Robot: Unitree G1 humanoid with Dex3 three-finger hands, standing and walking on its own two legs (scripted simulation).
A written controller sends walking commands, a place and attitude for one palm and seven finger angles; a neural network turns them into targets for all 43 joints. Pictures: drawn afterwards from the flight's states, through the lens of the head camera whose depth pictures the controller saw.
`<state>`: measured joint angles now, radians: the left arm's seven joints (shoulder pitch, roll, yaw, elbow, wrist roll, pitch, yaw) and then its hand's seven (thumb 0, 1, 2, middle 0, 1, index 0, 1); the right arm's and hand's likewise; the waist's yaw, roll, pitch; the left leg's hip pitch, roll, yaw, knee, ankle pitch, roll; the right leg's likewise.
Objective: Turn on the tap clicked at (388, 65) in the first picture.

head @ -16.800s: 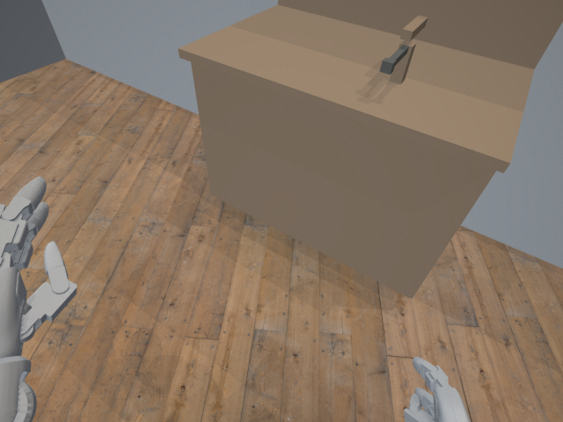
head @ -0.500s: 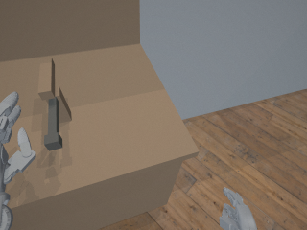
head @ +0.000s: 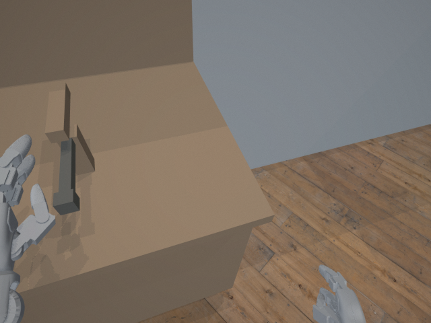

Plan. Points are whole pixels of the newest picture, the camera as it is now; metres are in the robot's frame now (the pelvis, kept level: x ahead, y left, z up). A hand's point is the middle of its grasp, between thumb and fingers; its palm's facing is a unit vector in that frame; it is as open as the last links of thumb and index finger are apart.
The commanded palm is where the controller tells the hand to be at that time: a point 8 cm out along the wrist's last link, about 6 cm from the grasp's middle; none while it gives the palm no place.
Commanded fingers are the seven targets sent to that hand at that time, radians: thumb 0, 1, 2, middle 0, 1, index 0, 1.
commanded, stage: shuffle to correct the standing spot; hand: left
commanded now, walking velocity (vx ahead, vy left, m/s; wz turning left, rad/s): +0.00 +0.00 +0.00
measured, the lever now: (66, 202) +0.26 +0.26 +0.11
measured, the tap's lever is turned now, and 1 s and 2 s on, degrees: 0 0 0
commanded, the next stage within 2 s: come to a stop and stand still in 1.02 s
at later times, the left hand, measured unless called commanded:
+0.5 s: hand (62, 241) +0.18 +0.21 +0.16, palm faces +0.32 -0.85 -0.42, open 7.4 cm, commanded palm +0.13 +0.25 +0.17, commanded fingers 0.00 0.90 0.90 -0.20 -0.30 -0.20 -0.30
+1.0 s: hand (62, 313) +0.11 +0.17 +0.17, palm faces +0.36 -0.82 -0.44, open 7.4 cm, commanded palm +0.05 +0.21 +0.17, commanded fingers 0.00 0.90 0.90 -0.20 -0.30 -0.20 -0.30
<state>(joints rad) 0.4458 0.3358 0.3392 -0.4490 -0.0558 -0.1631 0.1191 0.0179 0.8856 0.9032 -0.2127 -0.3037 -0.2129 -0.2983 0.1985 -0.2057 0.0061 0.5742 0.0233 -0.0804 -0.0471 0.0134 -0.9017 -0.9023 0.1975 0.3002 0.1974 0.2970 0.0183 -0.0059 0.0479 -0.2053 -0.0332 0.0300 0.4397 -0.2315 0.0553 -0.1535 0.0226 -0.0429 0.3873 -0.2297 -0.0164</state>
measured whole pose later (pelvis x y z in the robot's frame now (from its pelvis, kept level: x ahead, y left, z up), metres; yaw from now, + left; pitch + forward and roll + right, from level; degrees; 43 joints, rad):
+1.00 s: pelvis -0.10 -0.07 -0.01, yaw +0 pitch +0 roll -1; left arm 0.48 0.40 0.41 -0.61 -0.05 -0.17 0.09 0.02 0.89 0.90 -0.21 -0.30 -0.21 -0.30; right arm 0.25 -0.15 -0.03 0.56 0.00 -0.12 -0.02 0.01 -0.90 -0.90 0.20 0.30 0.20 0.30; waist 0.02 -0.02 0.09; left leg -0.24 0.10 0.04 0.58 -0.33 -0.05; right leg -0.31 -0.01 -0.05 0.61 -0.29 -0.02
